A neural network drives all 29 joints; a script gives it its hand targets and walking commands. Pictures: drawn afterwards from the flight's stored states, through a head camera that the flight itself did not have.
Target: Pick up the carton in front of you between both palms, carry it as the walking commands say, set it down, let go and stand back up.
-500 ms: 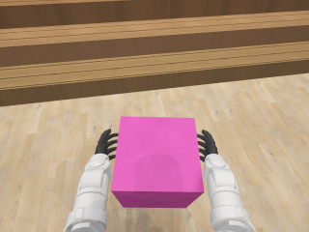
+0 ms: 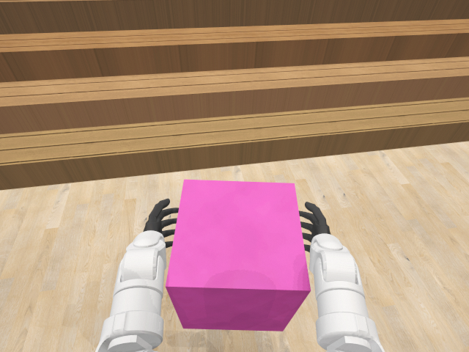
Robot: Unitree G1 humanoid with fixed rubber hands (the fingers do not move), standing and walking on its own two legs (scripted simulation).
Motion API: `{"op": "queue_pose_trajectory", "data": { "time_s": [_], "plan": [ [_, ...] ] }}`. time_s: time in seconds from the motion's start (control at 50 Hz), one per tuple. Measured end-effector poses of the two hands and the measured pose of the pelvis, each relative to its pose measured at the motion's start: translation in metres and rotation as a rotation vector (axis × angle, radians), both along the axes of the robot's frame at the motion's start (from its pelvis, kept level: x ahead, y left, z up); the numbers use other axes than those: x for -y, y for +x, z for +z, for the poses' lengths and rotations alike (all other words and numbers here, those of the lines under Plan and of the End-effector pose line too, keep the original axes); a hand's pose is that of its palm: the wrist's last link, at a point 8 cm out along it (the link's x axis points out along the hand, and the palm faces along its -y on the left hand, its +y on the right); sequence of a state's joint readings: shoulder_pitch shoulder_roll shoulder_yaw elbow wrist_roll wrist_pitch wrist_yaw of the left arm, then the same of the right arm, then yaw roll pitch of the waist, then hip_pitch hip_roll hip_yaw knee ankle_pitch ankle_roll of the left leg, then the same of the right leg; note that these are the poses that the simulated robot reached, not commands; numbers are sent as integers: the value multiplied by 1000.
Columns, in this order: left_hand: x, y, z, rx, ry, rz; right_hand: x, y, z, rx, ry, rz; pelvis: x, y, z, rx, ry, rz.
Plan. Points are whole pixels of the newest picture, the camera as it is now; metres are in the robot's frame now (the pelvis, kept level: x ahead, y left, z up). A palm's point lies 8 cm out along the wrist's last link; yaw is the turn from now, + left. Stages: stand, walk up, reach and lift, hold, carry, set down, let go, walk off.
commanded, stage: reach and lift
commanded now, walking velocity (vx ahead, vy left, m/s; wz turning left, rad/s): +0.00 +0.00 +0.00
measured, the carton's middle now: (236, 259) +0.30 +0.00 -0.05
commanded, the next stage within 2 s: hold in 0.72 s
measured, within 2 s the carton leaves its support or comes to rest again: neither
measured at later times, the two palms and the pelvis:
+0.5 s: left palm (154, 232) +0.30 +0.15 +0.04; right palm (320, 234) +0.31 -0.15 +0.04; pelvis +0.02 +0.00 +0.01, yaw +0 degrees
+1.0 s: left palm (151, 229) +0.30 +0.15 +0.06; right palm (324, 232) +0.30 -0.15 +0.06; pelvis +0.01 +0.00 +0.01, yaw +0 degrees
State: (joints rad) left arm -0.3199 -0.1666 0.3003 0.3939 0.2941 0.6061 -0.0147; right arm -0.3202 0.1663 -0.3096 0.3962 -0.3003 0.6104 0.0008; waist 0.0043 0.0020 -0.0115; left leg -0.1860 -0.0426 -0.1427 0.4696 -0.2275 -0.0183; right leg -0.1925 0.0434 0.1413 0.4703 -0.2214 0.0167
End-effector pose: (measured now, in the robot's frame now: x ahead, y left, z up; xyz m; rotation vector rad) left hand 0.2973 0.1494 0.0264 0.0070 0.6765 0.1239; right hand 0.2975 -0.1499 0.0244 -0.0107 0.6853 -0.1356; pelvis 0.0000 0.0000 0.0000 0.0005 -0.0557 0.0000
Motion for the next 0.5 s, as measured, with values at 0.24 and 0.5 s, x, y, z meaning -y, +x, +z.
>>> {"op": "queue_pose_trajectory", "data": {
  "time_s": [0.24, 0.5],
  "plan": [
    [1, 5, 6, 3, 12, -7, 1, 5, 6, 3, -11, 7, 1, 6, 3, 7, 0, 1],
    [0, 8, 11, 0, 24, -16, 0, 8, 12, 0, -28, 19, 0, 18, 6, 15, -1, 0]
  ]
}}
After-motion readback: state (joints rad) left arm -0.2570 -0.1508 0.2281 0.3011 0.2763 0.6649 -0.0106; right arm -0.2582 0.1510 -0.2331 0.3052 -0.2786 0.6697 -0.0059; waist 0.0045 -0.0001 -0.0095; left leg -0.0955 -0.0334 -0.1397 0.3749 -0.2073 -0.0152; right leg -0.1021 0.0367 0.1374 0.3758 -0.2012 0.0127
